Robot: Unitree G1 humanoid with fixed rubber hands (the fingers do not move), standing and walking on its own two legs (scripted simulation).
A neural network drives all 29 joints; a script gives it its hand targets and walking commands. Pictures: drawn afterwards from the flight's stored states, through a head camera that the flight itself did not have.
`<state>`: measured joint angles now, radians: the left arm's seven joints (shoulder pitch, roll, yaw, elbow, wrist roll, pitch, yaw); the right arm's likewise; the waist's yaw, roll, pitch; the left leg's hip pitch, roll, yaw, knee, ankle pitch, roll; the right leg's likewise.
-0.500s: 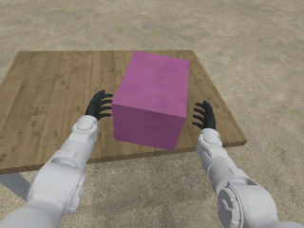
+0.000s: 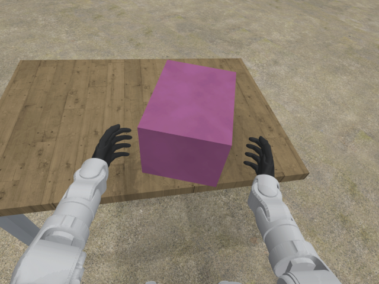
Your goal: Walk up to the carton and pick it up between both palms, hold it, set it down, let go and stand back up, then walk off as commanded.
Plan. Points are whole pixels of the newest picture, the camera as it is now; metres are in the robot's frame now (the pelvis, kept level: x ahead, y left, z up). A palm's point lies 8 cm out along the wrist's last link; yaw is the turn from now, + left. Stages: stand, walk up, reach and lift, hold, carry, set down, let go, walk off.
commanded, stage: set down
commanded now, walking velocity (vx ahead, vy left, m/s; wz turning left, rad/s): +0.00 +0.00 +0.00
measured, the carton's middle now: (190, 120) +0.51 -0.03 +0.02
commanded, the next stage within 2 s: none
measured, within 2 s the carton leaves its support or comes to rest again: neither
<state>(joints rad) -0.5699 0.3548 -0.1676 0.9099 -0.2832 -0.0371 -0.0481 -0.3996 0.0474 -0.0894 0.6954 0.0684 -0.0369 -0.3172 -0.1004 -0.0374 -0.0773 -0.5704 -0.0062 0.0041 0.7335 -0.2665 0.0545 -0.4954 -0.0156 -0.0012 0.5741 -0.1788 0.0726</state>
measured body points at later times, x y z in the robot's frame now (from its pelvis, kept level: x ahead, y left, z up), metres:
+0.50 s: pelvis +0.02 +0.00 +0.01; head +0.05 +0.05 +0.46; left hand +0.35 +0.21 +0.03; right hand +0.26 -0.19 +0.06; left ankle +0.06 +0.07 -0.72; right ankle +0.07 -0.17 -0.72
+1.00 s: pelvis +0.03 -0.01 +0.02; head +0.07 +0.02 +0.47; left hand +0.30 +0.21 +0.02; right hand +0.22 -0.20 +0.05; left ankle +0.06 +0.07 -0.72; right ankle +0.07 -0.17 -0.72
